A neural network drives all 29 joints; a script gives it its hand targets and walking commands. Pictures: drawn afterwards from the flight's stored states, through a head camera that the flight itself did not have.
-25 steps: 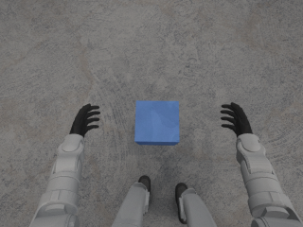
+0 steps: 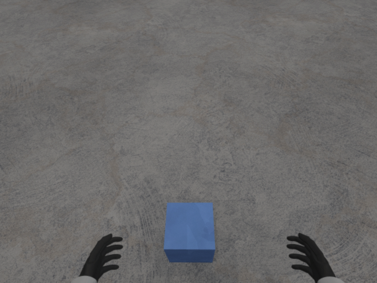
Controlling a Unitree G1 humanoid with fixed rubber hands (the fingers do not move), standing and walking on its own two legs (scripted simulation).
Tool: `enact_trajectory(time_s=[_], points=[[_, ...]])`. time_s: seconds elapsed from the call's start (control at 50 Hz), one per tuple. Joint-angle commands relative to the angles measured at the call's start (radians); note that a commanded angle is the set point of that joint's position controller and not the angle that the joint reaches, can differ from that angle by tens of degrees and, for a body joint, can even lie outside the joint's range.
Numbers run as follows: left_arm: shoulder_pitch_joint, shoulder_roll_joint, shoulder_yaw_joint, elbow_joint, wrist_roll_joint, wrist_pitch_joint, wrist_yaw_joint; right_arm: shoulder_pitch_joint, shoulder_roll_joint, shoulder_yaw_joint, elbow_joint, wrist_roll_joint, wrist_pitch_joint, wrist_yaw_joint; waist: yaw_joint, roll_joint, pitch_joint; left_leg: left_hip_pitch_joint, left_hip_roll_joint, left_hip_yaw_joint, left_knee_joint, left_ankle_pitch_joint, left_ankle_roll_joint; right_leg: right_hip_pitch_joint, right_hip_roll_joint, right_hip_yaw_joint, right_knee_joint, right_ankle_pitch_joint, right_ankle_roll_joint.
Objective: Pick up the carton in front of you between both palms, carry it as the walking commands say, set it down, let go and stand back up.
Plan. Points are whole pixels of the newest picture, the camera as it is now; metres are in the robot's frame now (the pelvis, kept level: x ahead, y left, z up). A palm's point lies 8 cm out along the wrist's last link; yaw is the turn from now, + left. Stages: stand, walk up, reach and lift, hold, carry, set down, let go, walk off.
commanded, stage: let go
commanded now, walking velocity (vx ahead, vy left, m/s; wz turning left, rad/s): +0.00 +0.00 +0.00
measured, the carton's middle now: (190, 233) +0.42 +0.05 -0.65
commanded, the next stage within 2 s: stand in 0.36 s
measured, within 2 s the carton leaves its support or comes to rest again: neither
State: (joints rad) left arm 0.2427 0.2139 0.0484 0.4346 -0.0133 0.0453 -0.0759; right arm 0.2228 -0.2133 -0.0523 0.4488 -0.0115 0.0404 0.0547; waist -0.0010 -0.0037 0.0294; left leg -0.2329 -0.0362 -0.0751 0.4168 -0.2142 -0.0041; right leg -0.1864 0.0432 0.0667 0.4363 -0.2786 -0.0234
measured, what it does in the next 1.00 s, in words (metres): stands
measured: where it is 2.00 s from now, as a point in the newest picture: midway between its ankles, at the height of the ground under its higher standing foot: outside the picture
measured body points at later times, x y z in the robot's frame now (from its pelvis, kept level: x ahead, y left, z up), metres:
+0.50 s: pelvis +0.01 +0.02 -0.01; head +0.02 +0.02 +0.44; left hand +0.18 +0.27 -0.09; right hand +0.17 -0.23 -0.09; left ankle +0.00 +0.12 -0.74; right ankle -0.03 -0.10 -0.74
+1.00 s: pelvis +0.02 +0.02 +0.00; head +0.03 +0.03 +0.45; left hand +0.17 +0.31 -0.10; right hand +0.16 -0.27 -0.10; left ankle +0.00 +0.12 -0.74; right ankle -0.03 -0.10 -0.74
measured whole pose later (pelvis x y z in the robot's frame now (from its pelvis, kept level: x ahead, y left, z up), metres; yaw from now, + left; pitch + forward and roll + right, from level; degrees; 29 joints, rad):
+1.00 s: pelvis +0.02 +0.02 +0.00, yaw -1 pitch +0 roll +0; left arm 0.20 0.34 0.03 0.73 0.03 0.01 0.03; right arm 0.14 -0.33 -0.04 0.80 -0.03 0.00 -0.03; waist -0.01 -0.02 0.01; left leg -0.18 -0.06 -0.04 0.48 -0.29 0.03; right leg -0.13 0.02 0.10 0.47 -0.33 0.01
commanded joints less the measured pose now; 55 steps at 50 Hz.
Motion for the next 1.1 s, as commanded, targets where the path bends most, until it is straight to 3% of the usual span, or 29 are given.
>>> enact_trajectory(time_s=[0.0, 0.22, 0.3, 0.32, 0.34, 0.36, 0.42, 0.54, 0.62, 0.84, 1.08], points=[[-0.07, 0.108, 0.032, -0.101, 0.019, 0.06, -0.007, -0.067, -0.07, 0.002, -0.108, 0.001, 0.053, 0.014, -0.004, -0.06, 0.085, 0.252, -0.024, 0.094, -0.009, 0.019, -0.009, -0.136, -0.07, -0.027, -0.182, -0.05, 0.026], [-0.041, 0.09, 0.031, -0.126, 0.039, 0.095, 0.009, -0.036, -0.084, -0.024, -0.113, 0.004, 0.092, 0.017, 0.003, 0.028, 0.014, 0.268, -0.009, 0.062, -0.008, 0.166, -0.017, 0.008, -0.021, -0.038, -0.083, 0.183, 0.038], [-0.04, 0.087, 0.023, -0.126, 0.028, 0.087, 0.01, -0.041, -0.087, -0.03, -0.115, 0.002, 0.088, 0.016, 0.004, 0.022, -0.004, 0.266, -0.001, 0.048, -0.009, 0.222, -0.017, 0.023, -0.004, -0.042, -0.064, 0.225, 0.042], [-0.067, 0.119, 0.024, -0.166, 0.051, 0.137, 0.037, 0.01, -0.09, -0.035, -0.072, 0.012, 0.054, -0.007, -0.009, 0.038, -0.052, 0.237, -0.029, 0.055, 0.033, 0.229, -0.023, 0.049, -0.01, -0.033, -0.035, 0.28, 0.032], [-0.053, 0.115, 0.023, -0.167, 0.043, 0.147, 0.049, 0.013, -0.096, -0.03, -0.074, 0.011, 0.045, -0.016, 0.0, 0.009, -0.051, 0.233, -0.025, 0.049, 0.037, 0.247, -0.024, 0.037, -0.008, -0.036, -0.023, 0.304, 0.033], [-0.083, 0.219, 0.045, -0.014, 0.039, 0.077, 0.087, -0.056, -0.203, -0.037, 0.042, -0.019, 0.023, -0.054, 0.023, -0.055, -0.011, 0.077, 0.07, 0.005, 0.038, 0.204, -0.023, -0.027, -0.048, -0.02, 0.007, 0.166, 0.055], [-0.065, 0.215, 0.038, 0.038, 0.044, 0.017, 0.101, -0.078, -0.212, -0.046, 0.082, -0.039, -0.009, -0.07, 0.008, -0.03, -0.015, 0.06, 0.078, -0.034, 0.02, 0.042, 0.012, -0.034, -0.067, 0.03, -0.018, 0.043, 0.04], [-0.063, 0.206, 0.031, 0.103, 0.045, -0.026, 0.097, -0.088, -0.216, -0.034, 0.165, -0.032, -0.04, -0.077, 0.007, 0.007, -0.099, 0.105, 0.096, -0.043, 0.055, 0.308, 0.019, 0.003, -0.08, 0.037, 0.027, 0.24, 0.031], [-0.053, 0.228, 0.03, 0.139, 0.044, -0.034, 0.102, -0.085, -0.238, -0.034, 0.205, -0.029, -0.046, -0.081, 0.0, 0.035, -0.124, 0.138, 0.106, -0.051, 0.059, 0.388, 0.02, 0.013, -0.081, 0.036, 0.04, 0.301, 0.028], [-0.052, 0.262, 0.02, 0.223, 0.047, -0.047, 0.109, -0.104, -0.274, -0.029, 0.279, -0.023, -0.052, -0.085, -0.005, 0.016, -0.097, 0.138, 0.108, -0.056, 0.033, 0.369, 0.022, 0.019, -0.097, 0.057, 0.009, 0.303, 0.023], [-0.076, 0.28, 0.012, 0.291, 0.041, -0.058, 0.107, -0.124, -0.287, -0.018, 0.344, -0.02, -0.057, -0.08, -0.005, -0.018, -0.06, 0.121, 0.106, -0.064, -0.013, 0.235, 0.023, 0.036, -0.113, 0.089, -0.054, 0.241, 0.015]])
